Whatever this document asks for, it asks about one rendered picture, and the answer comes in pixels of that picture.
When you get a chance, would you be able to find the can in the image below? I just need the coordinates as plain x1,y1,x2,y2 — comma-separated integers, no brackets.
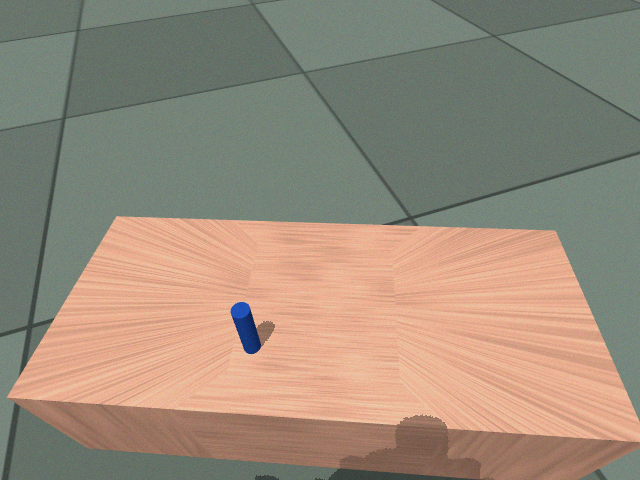
231,302,261,354

